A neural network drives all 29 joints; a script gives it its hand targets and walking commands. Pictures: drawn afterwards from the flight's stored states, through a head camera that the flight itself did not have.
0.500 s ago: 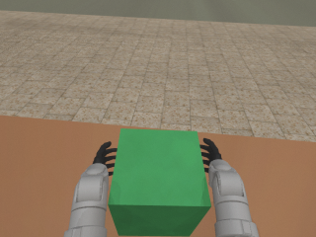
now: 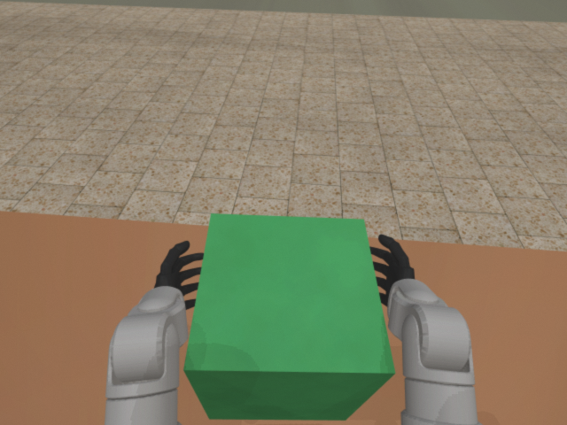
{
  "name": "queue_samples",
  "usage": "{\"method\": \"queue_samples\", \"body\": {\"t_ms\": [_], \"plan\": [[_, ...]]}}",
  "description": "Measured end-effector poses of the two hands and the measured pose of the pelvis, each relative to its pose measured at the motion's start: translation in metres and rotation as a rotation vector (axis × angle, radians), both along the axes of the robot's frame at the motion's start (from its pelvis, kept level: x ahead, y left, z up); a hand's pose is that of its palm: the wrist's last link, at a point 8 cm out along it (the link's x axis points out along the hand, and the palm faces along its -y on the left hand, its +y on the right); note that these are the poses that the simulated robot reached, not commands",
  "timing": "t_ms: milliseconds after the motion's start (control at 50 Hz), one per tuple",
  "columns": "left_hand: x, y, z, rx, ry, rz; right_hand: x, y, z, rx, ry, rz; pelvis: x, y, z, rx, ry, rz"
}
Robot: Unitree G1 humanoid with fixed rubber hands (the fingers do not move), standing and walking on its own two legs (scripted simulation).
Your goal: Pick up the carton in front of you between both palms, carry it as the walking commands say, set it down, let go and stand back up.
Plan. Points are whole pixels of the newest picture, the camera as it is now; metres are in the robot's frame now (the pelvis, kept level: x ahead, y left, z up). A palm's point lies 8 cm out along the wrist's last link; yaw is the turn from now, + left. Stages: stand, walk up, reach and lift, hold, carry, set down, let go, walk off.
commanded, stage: carry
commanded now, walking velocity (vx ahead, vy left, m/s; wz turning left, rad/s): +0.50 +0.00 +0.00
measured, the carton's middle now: (282, 324) +0.27 +0.00 +0.01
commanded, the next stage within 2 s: none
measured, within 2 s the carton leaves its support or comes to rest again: neither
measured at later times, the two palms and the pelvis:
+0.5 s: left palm (213, 168) +0.57 +0.13 +0.07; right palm (368, 169) +0.56 -0.17 +0.07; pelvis +0.30 -0.01 -0.02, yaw -1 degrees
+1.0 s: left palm (228, 82) +0.92 +0.13 +0.08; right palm (341, 81) +0.91 -0.17 +0.08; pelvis +0.64 -0.01 -0.04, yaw -2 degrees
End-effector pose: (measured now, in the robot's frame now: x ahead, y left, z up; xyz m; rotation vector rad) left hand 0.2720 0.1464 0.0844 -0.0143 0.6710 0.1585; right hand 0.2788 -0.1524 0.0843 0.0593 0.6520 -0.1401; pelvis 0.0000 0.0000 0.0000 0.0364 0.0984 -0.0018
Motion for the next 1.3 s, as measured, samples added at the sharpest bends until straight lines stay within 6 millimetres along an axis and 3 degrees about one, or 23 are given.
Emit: {"method": "queue_samples", "body": {"t_ms": [140, 280, 420, 540, 640, 760, 900, 1020, 1120, 1300], "plan": [[0.063, 0.027, -0.017, -0.043, 0.014, 0.016, 0.063, 0.027, -0.011, -0.028, 0.013, 0.008, 0.073, 0.022, -0.02, 0.0, -0.006, -0.037], [0.143, 0.015, -0.008, -0.047, 0.08, -0.045, 0.122, 0.015, -0.004, -0.004, 0.078, -0.072, 0.142, 0.028, -0.004, -0.036, 0.002, -0.046], [0.236, -0.004, -0.006, -0.043, 0.052, -0.054, 0.215, -0.004, -0.001, 0.003, 0.05, -0.082, 0.232, 0.01, -0.007, -0.048, -0.005, -0.038], [0.321, -0.025, -0.027, -0.012, 0.031, -0.021, 0.312, -0.025, -0.029, 0.023, 0.03, -0.04, 0.323, -0.02, -0.033, -0.058, -0.033, -0.011], [0.367, -0.03, -0.038, -0.009, 0.133, 0.02, 0.371, -0.03, -0.04, 0.017, 0.132, 0.006, 0.377, -0.035, -0.015, -0.032, -0.02, 0.013], [0.436, -0.03, -0.02, -0.001, 0.107, 0.036, 0.443, -0.03, -0.025, 0.014, 0.106, 0.03, 0.451, -0.039, 0.001, -0.002, -0.01, 0.0], [0.546, -0.027, -0.002, -0.011, 0.002, -0.01, 0.54, -0.028, -0.005, 0.007, 0.001, -0.017, 0.555, -0.025, -0.008, -0.015, -0.026, -0.015], [0.669, -0.015, -0.011, -0.048, -0.077, -0.061, 0.648, -0.015, -0.001, -0.018, -0.079, -0.073, 0.65, -0.003, -0.04, -0.023, -0.059, -0.042], [0.752, -0.012, -0.013, -0.038, 0.027, -0.112, 0.719, -0.012, -0.003, -0.05, 0.027, -0.09, 0.701, 0.008, -0.027, -0.042, -0.043, -0.051], [0.892, -0.009, 0.015, -0.003, 0.026, -0.103, 0.869, -0.008, 0.026, -0.071, 0.028, -0.046, 0.802, 0.007, -0.009, -0.057, -0.01, -0.035]]}}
